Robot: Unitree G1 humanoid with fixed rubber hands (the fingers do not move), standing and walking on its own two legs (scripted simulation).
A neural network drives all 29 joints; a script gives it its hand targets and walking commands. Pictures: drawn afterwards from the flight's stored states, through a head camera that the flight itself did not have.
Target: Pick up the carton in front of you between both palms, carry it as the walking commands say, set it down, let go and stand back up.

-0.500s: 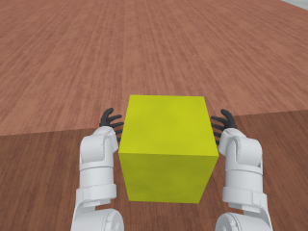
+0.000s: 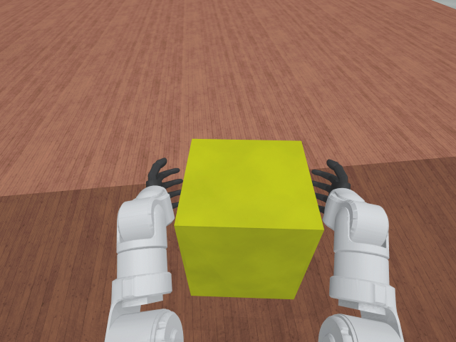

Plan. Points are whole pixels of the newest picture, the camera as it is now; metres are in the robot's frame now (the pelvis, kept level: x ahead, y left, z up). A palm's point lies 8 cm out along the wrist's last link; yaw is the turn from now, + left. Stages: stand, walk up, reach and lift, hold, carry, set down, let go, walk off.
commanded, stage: carry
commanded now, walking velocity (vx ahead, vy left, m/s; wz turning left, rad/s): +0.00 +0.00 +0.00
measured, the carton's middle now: (244, 221) +0.34 +0.00 +0.03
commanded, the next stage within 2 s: none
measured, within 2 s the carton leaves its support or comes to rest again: neither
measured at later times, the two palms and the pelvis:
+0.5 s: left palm (158, 203) +0.31 +0.15 +0.12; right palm (340, 205) +0.31 -0.16 +0.11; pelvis -0.01 +0.00 +0.00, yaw +0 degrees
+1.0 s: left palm (158, 206) +0.30 +0.15 +0.12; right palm (342, 208) +0.30 -0.16 +0.11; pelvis -0.02 -0.01 +0.00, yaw +0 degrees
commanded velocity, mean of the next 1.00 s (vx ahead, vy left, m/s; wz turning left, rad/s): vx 0.00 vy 0.00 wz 0.00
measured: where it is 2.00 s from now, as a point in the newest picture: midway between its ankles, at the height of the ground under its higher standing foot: outside the picture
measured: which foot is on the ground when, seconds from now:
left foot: down 0.00-1.00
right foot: down 0.00-1.00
